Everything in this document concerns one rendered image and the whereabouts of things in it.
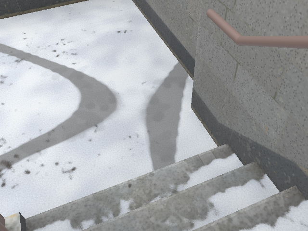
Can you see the stairs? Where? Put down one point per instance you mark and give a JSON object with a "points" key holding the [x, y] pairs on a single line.
{"points": [[210, 191]]}

